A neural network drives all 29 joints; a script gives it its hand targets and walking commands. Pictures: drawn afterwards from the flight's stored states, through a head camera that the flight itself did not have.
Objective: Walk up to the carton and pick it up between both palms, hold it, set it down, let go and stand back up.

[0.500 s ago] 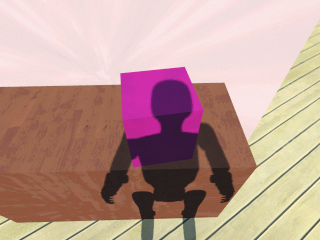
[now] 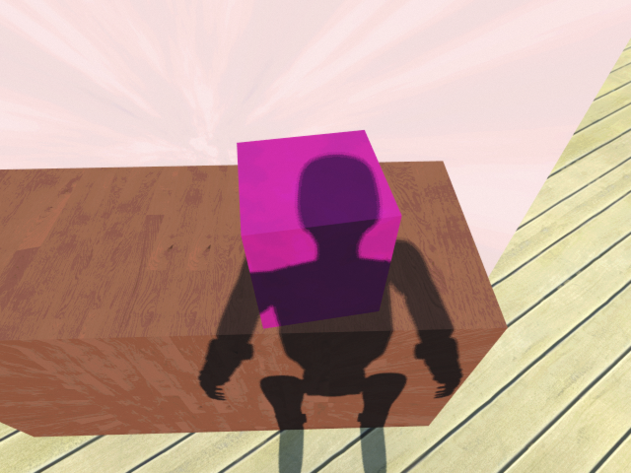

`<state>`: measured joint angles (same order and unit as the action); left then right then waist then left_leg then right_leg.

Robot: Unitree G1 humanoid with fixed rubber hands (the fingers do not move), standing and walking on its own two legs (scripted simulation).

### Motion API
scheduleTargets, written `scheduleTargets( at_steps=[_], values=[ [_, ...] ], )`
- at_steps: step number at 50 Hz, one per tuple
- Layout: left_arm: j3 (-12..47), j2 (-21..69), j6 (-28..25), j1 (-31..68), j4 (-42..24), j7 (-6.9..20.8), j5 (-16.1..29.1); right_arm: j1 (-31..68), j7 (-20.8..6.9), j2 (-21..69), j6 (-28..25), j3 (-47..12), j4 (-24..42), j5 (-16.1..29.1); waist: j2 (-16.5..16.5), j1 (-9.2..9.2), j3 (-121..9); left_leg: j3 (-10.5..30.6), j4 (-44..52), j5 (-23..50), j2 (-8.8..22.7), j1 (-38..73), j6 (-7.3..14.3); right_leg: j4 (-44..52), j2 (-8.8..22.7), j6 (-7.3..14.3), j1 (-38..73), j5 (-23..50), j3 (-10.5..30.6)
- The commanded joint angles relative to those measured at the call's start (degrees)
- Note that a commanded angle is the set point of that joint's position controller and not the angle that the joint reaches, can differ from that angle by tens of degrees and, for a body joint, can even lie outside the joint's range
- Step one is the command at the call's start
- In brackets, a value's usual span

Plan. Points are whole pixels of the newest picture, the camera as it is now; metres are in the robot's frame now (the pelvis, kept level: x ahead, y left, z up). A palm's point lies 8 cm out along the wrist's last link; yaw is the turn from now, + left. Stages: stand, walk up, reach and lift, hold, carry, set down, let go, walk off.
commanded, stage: walk up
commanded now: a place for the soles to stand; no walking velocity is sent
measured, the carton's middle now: (312, 232) +0.49 +0.03 -0.01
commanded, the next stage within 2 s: reach and lift in 0.04 s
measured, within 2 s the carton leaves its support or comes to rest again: neither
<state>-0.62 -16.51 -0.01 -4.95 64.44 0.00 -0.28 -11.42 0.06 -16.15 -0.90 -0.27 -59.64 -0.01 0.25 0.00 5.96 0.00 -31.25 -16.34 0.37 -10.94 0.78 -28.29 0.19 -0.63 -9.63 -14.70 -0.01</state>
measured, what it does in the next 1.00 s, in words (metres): stands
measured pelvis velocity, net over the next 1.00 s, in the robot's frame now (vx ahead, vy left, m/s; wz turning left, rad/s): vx -0.02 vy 0.01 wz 0.00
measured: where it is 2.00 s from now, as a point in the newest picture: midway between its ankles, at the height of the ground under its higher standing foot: outside the picture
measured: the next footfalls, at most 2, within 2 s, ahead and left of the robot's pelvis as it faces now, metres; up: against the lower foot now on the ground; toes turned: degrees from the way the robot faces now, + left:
none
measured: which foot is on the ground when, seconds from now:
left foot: down 0.00-1.00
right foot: down 0.00-1.00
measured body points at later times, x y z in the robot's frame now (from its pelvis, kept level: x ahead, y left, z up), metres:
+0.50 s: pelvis +0.00 -0.01 -0.01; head +0.04 -0.01 +0.44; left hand +0.17 +0.25 -0.11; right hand +0.15 -0.27 -0.12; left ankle +0.01 +0.11 -0.74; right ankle +0.01 -0.13 -0.74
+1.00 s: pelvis -0.02 +0.01 -0.01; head -0.02 +0.02 +0.44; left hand +0.13 +0.24 -0.09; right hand +0.14 -0.24 -0.09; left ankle +0.01 +0.11 -0.74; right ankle +0.01 -0.13 -0.73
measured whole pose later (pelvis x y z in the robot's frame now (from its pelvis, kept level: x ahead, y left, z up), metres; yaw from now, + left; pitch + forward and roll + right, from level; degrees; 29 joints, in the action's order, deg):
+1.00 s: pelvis -0.02 +0.01 -0.01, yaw +0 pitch -8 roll -2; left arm -0.9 -12.0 9.7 -15.2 22.3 -5.7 0.7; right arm -7.4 -6.9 -13.1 -7.7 3.7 -43.6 -0.8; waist -0.4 0.0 8.1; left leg 0.0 -35.8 -17.2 1.1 -11.1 0.7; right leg -30.7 -0.5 -0.4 -8.9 -14.3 0.0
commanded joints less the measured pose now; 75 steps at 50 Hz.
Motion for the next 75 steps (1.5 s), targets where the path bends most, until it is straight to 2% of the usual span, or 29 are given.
scheduleTargets(
  at_steps=[1,2,3,5,10,12,25,26,28,33,37,40,43,46,48,49,51,53,57,58,60,64,66,67,68,70,71,72,75],
  values=[
    [-2.7,-15.5,-1.6,2.9,-4.9,-0.4,-0.2,5.6,0.9,-13.9,-0.9,2.9,3.5,-0.9,3.7,-0.71,0.0,7.9,13.5,8.4,4.8,-3.9,1.3,8.5,6.7,1.9,1.2,4.1,4.4],
    [-2.6,-14.2,-1.7,3.2,-5.4,-0.3,-0.3,5.6,1.1,-14.6,-1.0,3.1,2.6,-1.1,3.6,-0.74,-1.2,8.6,14.0,10.2,5.4,-1.8,1.3,8.1,6.3,2.7,0.8,4.6,4.7],
    [-7.5,-13.6,9.1,23.3,-25.5,-2.0,-1.0,25.7,-0.7,-3.2,-5.9,8.0,9.0,-5.8,-0.9,-0.16,-4.8,-5.9,2.2,-6.8,-1.2,-11.0,-3.9,0.9,2.0,2.6,-14.9,-9.3,-3.8],
    [-4.8,-11.7,21.4,17.4,-29.1,-2.2,-0.2,24.6,-4.4,-8.1,-3.9,7.8,14.0,-6.1,0.6,1.76,-3.3,-3.6,-1.8,-10.8,2.9,-10.7,-1.2,-5.0,0.9,3.9,-13.2,-11.3,-5.8],
    [-7.1,-10.3,28.6,7.1,-38.5,-1.0,-2.5,13.8,-3.8,-11.0,-0.6,9.4,17.6,-2.0,-0.9,0.56,-14.6,-2.8,-3.8,2.5,3.6,-2.3,-2.1,-6.6,0.7,3.8,-6.3,5.7,-7.3],
    [-9.0,-11.1,28.0,3.2,-43.6,-1.3,-3.0,10.1,-2.9,-10.7,-1.2,8.0,20.0,-1.3,-1.3,-0.14,-17.6,-3.3,-3.1,8.1,2.0,1.7,-1.9,-4.2,-0.2,3.4,-3.6,9.5,-6.1],
    [-9.3,-7.8,18.7,-2.8,-45.2,-1.3,-2.4,5.0,-2.4,-7.9,-6.7,4.9,20.4,1.9,-1.8,-0.25,-14.8,-2.5,2.5,21.9,-1.0,6.8,-3.0,2.5,-2.0,0.4,1.3,23.8,-4.2],
    [-9.9,-7.3,17.7,-3.6,-47.7,-1.6,-2.4,4.2,-2.5,-7.4,-7.7,4.4,21.5,1.8,-1.5,-1.17,-16.0,-3.2,4.2,21.5,-1.2,6.8,-2.8,2.5,-2.1,0.6,3.9,22.8,-3.9],
    [-8.2,-7.1,15.6,-1.4,-48.9,-2.3,-1.5,4.7,-3.2,-7.0,-8.7,4.2,20.2,2.2,1.4,0.33,-13.7,-3.5,5.9,20.7,-1.0,8.3,-3.2,4.7,-1.9,0.7,0.8,17.9,-3.4],
    [-6.3,-4.5,13.2,-2.4,-49.2,-3.3,-0.2,3.7,-3.6,-3.6,-9.3,5.0,20.4,1.8,0.0,0.6,-9.9,-2.2,7.6,16.1,-0.6,7.5,-2.3,6.5,-1.3,1.3,-0.2,12.6,-2.4],
    [-4.4,-3.0,10.9,-2.8,-53.5,-6.1,-0.2,3.9,-5.7,-5.2,-10.7,8.2,21.5,1.1,4.1,0.0,-9.5,-2.1,11.2,11.9,1.2,5.2,-3.8,6.2,-2.1,2.7,-0.3,6.9,-2.9],
    [-3.1,-1.1,9.7,-5.2,-53.8,-6.2,0.9,3.8,-6.1,-5.6,-10.6,9.4,21.4,2.1,3.8,0.87,-9.7,-1.4,12.5,9.5,2.0,5.0,-3.7,7.4,-2.4,2.5,1.2,5.6,-2.1],
    [-1.8,-0.1,8.4,-6.2,-52.5,-6.4,1.4,4.3,-6.5,-5.8,-10.4,8.7,24.7,1.5,0.7,-0.88,-9.8,-2.1,12.8,5.8,1.1,1.6,-3.1,6.9,-1.9,2.4,1.8,4.0,-1.8],
    [-1.1,-0.1,6.4,-5.2,-54.7,-8.0,0.9,3.4,-7.4,-6.3,-11.3,9.9,26.5,3.1,6.0,-1.43,-10.3,-2.0,14.7,3.8,2.1,0.2,-3.8,6.0,-2.0,2.4,2.3,3.9,-1.9],
    [-1.1,0.7,5.6,-7.4,-53.1,-7.9,0.9,3.6,-7.4,-6.7,-11.2,9.9,28.4,3.5,2.7,-1.44,-7.9,-1.2,16.3,1.6,3.0,-2.4,-2.7,6.4,-2.3,1.4,5.0,5.0,-1.8],
    [-0.7,2.0,5.2,-6.5,-54.7,-8.3,0.0,4.5,-8.2,-7.3,-11.5,9.7,29.5,3.4,5.9,-1.47,-9.8,-0.8,17.1,-3.4,3.5,-4.2,-2.3,4.7,-3.1,1.4,6.1,2.2,-2.6],
    [-0.4,2.7,3.8,-5.6,-54.9,-8.7,0.7,6.0,-8.6,-7.2,-11.9,9.1,30.1,5.4,6.1,-2.42,-10.2,-1.2,16.5,-1.1,3.1,-4.7,-3.2,5.4,-2.6,1.9,6.1,3.5,-1.6],
    [0.9,3.2,3.2,-3.1,-52.3,-8.8,1.4,7.5,-8.5,-6.8,-11.8,8.9,30.8,4.6,3.2,-1.8,-8.9,-2.1,17.3,-8.7,2.8,-8.3,-1.5,5.2,-2.3,1.7,7.2,-0.5,-0.7],
    [0.0,2.7,1.3,-4.1,-54.7,-9.4,0.9,6.7,-8.0,-6.9,-12.4,8.2,33.7,5.7,0.7,-3.35,-8.3,-1.9,16.4,-2.9,2.0,-6.3,-1.9,5.6,-2.1,1.5,6.5,1.8,-0.5],
    [0.7,2.7,0.8,-4.1,-56.6,-10.0,2.7,6.0,-8.4,-5.9,-12.5,9.2,33.5,6.6,2.7,-2.78,-12.2,-2.0,14.6,0.2,1.3,-2.1,-2.8,6.2,-2.0,2.5,2.5,0.6,-0.5],
    [0.7,3.3,0.6,-2.8,-55.6,-10.1,3.3,6.1,-8.4,-5.8,-12.2,8.7,34.7,6.1,0.0,-2.42,-9.5,-2.2,15.0,-4.0,0.8,-1.8,-2.1,7.6,-1.6,2.7,1.6,-3.6,0.1],
    [0.6,3.5,-0.6,-5.3,-56.8,-10.4,2.9,3.1,-8.3,-5.9,-12.0,7.4,33.0,8.3,1.3,-4.29,-8.7,-2.9,15.1,2.4,0.5,2.9,-3.3,9.8,0.0,3.1,0.2,-0.9,0.7],
    [2.0,4.2,-0.6,-6.9,-56.7,-10.7,2.7,4.1,-7.9,-5.5,-12.1,6.3,35.5,8.0,0.7,-4.51,-7.7,-1.9,14.0,4.2,0.2,2.1,-3.6,9.1,-0.9,3.5,1.6,-0.2,0.5],
    [1.7,4.3,-1.8,-5.0,-57.4,-10.5,3.2,4.7,-7.7,-6.2,-12.9,6.6,37.0,8.3,-1.2,-2.88,-9.9,-2.1,13.8,2.7,0.4,3.1,-3.3,9.4,-1.0,3.2,1.2,-1.9,0.5],
    [1.5,3.3,-2.2,-5.0,-55.2,-10.2,3.3,4.4,-7.5,-4.4,-12.6,5.7,36.7,8.6,-2.1,-3.93,-8.4,-2.5,14.0,1.8,-0.1,1.1,-2.5,9.7,-0.3,3.2,1.5,-2.2,1.3],
    [1.6,3.3,-3.8,-3.0,-58.1,-11.2,4.4,6.1,-7.9,-5.2,-13.3,6.8,36.1,10.5,0.9,-3.81,-9.1,-1.8,14.5,2.1,0.6,0.9,-3.4,9.5,-0.4,3.7,-0.1,-2.8,1.5],
    [0.7,3.8,-4.2,-5.4,-57.1,-11.1,3.4,3.8,-7.7,-4.5,-13.8,5.8,37.9,10.2,-1.0,-4.91,-8.1,-2.0,14.0,4.1,0.0,1.5,-2.9,8.9,-1.1,3.1,1.8,-1.2,1.3],
    [2.3,4.2,-4.9,-6.1,-57.1,-10.7,5.1,3.3,-7.3,-4.3,-14.2,6.1,39.7,9.8,-2.7,-3.76,-10.5,-2.4,13.2,6.1,0.0,2.0,-2.6,8.7,-0.8,2.9,1.7,1.1,1.1],
    [1.7,5.2,-6.9,-8.5,-57.8,-10.8,3.9,0.8,-7.5,-4.7,-15.8,5.2,38.5,11.5,0.4,-4.64,-13.3,-2.0,11.7,13.5,0.1,5.2,-3.4,8.2,-1.7,3.2,0.5,5.8,0.5]
  ],
)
